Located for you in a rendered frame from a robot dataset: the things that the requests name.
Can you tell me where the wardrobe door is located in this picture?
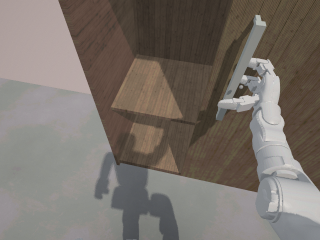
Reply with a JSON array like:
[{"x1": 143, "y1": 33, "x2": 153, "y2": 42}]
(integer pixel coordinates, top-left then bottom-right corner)
[{"x1": 180, "y1": 0, "x2": 320, "y2": 192}]

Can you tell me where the right robot upper arm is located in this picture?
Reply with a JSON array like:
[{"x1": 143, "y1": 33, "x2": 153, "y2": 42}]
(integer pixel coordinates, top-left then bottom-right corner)
[{"x1": 255, "y1": 176, "x2": 320, "y2": 240}]

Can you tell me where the robot right hand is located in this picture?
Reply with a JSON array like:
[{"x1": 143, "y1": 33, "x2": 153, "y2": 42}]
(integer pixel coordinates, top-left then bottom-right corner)
[{"x1": 217, "y1": 58, "x2": 280, "y2": 112}]

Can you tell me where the robot right forearm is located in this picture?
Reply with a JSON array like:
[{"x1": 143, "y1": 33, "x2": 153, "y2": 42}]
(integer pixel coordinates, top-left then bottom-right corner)
[{"x1": 249, "y1": 102, "x2": 320, "y2": 192}]

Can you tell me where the handle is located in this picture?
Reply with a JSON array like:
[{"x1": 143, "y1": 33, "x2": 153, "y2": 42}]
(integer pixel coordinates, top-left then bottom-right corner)
[{"x1": 216, "y1": 15, "x2": 266, "y2": 121}]

